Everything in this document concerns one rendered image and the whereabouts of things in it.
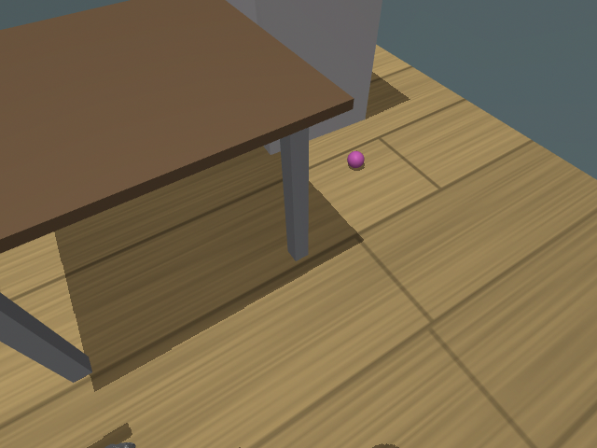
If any ball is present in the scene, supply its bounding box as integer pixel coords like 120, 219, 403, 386
347, 151, 364, 168

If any table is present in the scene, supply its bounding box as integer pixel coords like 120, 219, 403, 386
0, 0, 354, 383

